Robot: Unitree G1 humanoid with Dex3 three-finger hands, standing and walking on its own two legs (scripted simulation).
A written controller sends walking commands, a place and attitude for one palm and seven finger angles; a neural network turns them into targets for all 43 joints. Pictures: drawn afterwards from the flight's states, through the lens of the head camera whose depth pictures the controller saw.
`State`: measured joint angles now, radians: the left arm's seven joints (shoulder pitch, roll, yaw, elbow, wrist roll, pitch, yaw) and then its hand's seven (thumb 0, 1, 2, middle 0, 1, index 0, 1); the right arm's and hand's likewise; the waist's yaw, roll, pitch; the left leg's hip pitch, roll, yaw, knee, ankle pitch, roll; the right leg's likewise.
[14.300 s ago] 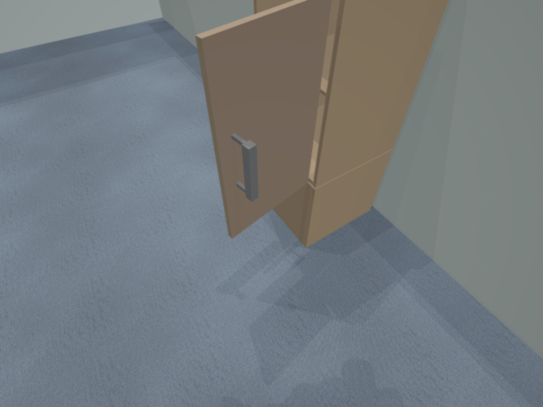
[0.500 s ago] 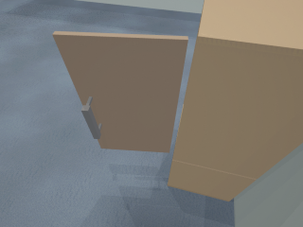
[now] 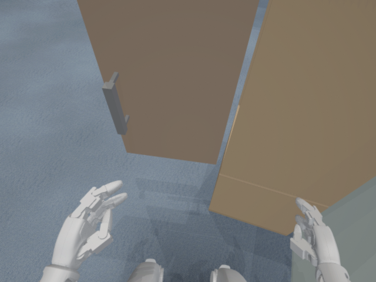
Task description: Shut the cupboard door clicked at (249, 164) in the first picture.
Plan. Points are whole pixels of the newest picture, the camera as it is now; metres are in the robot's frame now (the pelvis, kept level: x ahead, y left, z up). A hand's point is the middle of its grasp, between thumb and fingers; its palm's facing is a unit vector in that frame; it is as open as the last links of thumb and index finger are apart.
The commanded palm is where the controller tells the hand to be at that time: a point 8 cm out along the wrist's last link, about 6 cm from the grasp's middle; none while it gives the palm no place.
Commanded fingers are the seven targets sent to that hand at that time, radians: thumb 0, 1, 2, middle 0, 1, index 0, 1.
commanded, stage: raise the hand and make a fist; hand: left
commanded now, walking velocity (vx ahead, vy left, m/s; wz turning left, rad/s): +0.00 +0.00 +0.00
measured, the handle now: (119, 105) +0.53 +0.23 +0.03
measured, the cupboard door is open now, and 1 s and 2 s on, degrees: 100 100 100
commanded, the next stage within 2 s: bring the fist close to the handle in 1.56 s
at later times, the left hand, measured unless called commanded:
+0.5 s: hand (89, 240) +0.19 +0.20 +0.02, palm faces -0.04 -1.00 -0.04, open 4.1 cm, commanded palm +0.17 +0.25 +0.02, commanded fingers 0.00 0.90 0.90 -0.99 -1.16 -0.99 -1.16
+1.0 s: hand (84, 231) +0.20 +0.21 +0.02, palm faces -0.05 -1.00 -0.04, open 3.1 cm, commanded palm +0.19 +0.27 +0.03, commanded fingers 0.00 0.90 0.90 -1.30 -1.50 -1.30 -1.50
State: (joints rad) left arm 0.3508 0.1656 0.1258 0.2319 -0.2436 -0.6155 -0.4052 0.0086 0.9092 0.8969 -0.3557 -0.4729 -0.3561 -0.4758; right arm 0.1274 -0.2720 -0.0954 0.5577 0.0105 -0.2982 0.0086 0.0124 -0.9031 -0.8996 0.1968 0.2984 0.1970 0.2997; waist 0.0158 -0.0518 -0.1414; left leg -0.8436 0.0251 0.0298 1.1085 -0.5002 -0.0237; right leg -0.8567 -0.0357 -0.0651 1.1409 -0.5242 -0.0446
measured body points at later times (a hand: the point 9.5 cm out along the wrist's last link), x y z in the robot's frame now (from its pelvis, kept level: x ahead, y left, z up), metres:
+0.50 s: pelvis -0.02 +0.02 -0.03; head +0.05 +0.03 +0.42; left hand +0.19 +0.25 +0.02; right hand +0.13 -0.21 -0.12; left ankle +0.02 +0.13 -0.65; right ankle +0.02 -0.09 -0.65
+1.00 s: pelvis -0.01 +0.03 -0.02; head +0.07 +0.05 +0.42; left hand +0.20 +0.27 +0.03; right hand +0.20 -0.19 -0.09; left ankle +0.02 +0.13 -0.65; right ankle +0.02 -0.09 -0.65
